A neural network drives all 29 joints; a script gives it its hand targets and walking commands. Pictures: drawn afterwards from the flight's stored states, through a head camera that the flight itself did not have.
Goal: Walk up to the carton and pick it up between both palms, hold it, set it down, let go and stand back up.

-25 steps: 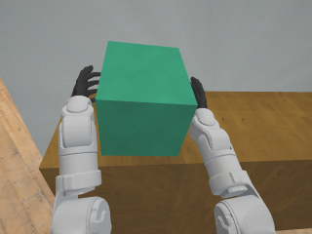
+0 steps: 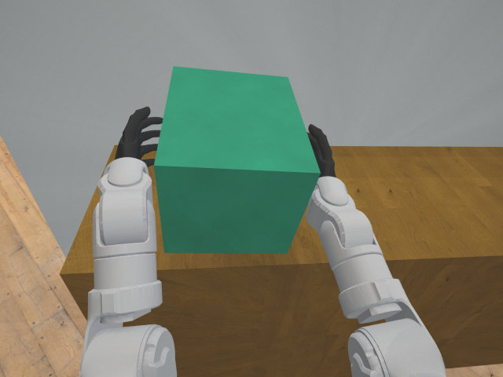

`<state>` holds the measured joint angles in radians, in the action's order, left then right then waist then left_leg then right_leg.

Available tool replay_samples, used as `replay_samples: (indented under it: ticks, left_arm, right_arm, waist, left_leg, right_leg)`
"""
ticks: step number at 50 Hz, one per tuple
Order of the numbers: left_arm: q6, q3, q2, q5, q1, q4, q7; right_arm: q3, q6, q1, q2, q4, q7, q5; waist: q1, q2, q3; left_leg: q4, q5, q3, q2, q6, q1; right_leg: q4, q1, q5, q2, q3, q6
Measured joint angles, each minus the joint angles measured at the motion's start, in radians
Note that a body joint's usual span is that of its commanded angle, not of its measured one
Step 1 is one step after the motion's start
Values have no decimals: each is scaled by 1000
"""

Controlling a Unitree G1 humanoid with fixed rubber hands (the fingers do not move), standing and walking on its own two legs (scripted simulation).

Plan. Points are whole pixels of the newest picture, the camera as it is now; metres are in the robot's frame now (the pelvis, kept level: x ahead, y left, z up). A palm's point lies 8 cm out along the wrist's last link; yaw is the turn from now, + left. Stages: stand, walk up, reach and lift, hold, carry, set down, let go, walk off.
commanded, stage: hold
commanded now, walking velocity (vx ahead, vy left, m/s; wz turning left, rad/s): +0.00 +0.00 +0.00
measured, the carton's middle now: (230, 159) +0.40 -0.01 +0.20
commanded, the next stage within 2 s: none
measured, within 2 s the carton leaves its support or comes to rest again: neither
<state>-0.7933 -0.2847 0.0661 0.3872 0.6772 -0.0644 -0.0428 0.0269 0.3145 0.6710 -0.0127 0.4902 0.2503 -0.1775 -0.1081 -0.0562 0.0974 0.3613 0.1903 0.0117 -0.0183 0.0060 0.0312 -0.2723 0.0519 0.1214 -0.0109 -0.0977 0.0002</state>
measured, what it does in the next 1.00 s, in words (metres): stands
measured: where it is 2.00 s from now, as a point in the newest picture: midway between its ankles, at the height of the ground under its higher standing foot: outside the picture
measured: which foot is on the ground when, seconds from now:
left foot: down 0.00-1.00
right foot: down 0.00-1.00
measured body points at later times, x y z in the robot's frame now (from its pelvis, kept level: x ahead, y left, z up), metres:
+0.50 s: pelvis +0.00 +0.00 +0.00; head -0.05 +0.02 +0.45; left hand +0.38 +0.13 +0.22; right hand +0.37 -0.15 +0.19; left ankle +0.02 +0.12 -0.75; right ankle +0.04 -0.12 -0.75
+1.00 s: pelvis -0.01 +0.00 +0.00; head -0.05 +0.02 +0.45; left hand +0.38 +0.14 +0.22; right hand +0.37 -0.14 +0.19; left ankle +0.02 +0.12 -0.75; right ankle +0.04 -0.12 -0.75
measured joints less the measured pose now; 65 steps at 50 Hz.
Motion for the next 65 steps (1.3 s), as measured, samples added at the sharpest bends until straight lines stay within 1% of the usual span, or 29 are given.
replay_samples:
  ticks: [7,11,13,20,26,33,36,40,43,47,51,56,58,62,65]
  left_arm:
    - [-6,-24,13,30,33,-33,-9]
    - [-3,-8,9,11,19,-3,-5]
    - [-2,-10,12,18,18,-7,-6]
    - [4,-22,8,4,12,-14,-14]
    - [-3,-25,8,18,14,-17,-22]
    - [11,-19,-7,-1,38,-48,-12]
    - [4,-15,-4,10,36,-38,-11]
    - [3,-22,1,21,39,-42,-10]
    - [5,-22,0,19,38,-50,-13]
    - [10,-35,5,25,43,-69,-17]
    - [17,-26,-6,-1,41,-67,-12]
    - [19,-28,-8,11,53,-83,-13]
    - [17,-22,-15,3,53,-82,-9]
    - [15,-5,-11,-7,42,-54,3]
    - [12,-6,-4,1,37,-47,5]
  right_arm:
    - [13,8,23,2,31,-10,15]
    - [-3,-1,-3,7,-8,1,0]
    - [-11,2,-1,12,-3,1,5]
    - [-5,16,-4,0,-14,8,13]
    - [-13,16,0,2,2,10,10]
    - [19,2,12,-11,14,5,27]
    - [9,2,18,-1,20,3,11]
    - [9,-4,28,0,41,-3,13]
    - [11,3,24,-2,36,-1,15]
    - [16,6,26,-4,49,-1,23]
    - [20,-2,15,-12,33,3,29]
    - [29,2,37,-10,52,0,30]
    - [34,-1,40,-12,55,-3,26]
    - [18,-7,25,1,29,0,7]
    - [12,-3,25,7,29,-2,3]
  waist:
    - [3,7,21]
    - [7,17,7]
    - [11,21,8]
    - [-4,16,7]
    - [4,10,11]
    - [11,4,-4]
    - [16,5,-2]
    - [12,6,5]
    - [8,7,6]
    - [14,8,6]
    - [14,5,-3]
    - [16,0,7]
    - [10,-2,4]
    - [15,3,-5]
    - [11,10,-5]
  left_leg:
    - [-13,-6,-6,3,-5,17]
    - [-10,-5,-6,2,-3,3]
    - [-13,-5,-9,0,-3,9]
    - [-14,-8,5,3,-4,11]
    - [-18,-12,-2,2,-2,17]
    - [-12,-14,-1,2,-1,-6]
    - [-13,-15,-4,0,1,0]
    - [-14,-15,-1,2,0,10]
    - [-12,-14,4,3,-2,10]
    - [-16,-17,0,5,-3,11]
    - [-15,-19,3,5,-3,-4]
    - [-15,-19,0,4,-2,-1]
    - [-13,-19,4,5,-1,-8]
    - [-9,-14,-1,2,0,-16]
    - [-8,-10,0,1,-1,-11]
  right_leg:
    - [-2,9,0,-3,5,-2]
    - [0,-4,-2,-2,6,-2]
    - [4,1,-4,0,9,-1]
    - [4,9,-1,-3,-5,-1]
    - [-2,7,-2,-2,3,1]
    - [-6,-15,-5,-2,2,2]
    - [-2,-9,-8,0,5,3]
    - [-3,2,-5,-2,1,2]
    - [-3,6,-4,-3,-4,2]
    - [-7,1,-4,-5,0,1]
    - [-8,-12,-5,-5,-2,1]
    - [-5,-10,-8,-4,0,2]
    - [-6,-15,-7,-5,-3,2]
    - [-5,-23,-7,-2,1,2]
    - [-1,-14,-5,-1,1,1]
